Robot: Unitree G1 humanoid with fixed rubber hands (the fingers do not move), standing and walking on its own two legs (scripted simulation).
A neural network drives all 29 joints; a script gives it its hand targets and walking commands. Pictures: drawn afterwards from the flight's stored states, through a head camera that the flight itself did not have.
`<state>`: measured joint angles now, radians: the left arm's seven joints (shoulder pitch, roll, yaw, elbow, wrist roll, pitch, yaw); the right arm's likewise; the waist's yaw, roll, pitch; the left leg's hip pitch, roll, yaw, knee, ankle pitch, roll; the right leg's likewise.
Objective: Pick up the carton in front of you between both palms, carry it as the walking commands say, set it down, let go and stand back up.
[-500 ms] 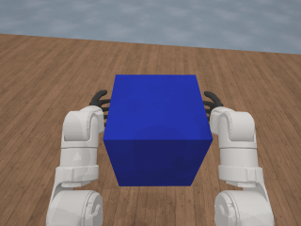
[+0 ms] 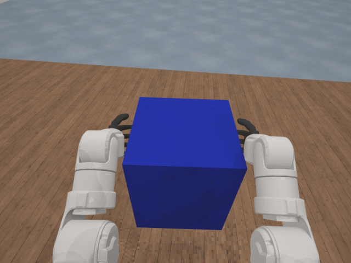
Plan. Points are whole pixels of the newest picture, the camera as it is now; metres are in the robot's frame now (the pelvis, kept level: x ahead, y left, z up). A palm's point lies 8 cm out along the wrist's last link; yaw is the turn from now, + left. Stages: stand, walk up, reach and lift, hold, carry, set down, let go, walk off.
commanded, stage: carry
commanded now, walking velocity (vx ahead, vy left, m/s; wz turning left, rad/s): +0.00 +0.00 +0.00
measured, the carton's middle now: (181, 165) +0.35 +0.00 +0.06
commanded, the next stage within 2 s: none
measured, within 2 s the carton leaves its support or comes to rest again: neither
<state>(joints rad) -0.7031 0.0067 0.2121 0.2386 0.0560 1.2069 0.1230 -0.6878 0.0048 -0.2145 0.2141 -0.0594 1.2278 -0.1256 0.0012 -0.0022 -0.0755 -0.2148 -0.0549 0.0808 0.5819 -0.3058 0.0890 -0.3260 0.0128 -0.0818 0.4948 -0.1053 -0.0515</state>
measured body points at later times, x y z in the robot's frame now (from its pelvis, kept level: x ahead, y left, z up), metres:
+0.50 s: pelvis -0.01 +0.00 +0.00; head -0.04 -0.01 +0.45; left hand +0.35 +0.15 +0.13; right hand +0.35 -0.15 +0.13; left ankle -0.06 +0.07 -0.73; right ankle +0.03 -0.09 -0.74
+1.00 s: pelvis -0.01 +0.00 +0.00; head -0.03 +0.00 +0.45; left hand +0.35 +0.15 +0.13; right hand +0.35 -0.15 +0.13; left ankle -0.06 +0.07 -0.73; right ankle +0.03 -0.09 -0.74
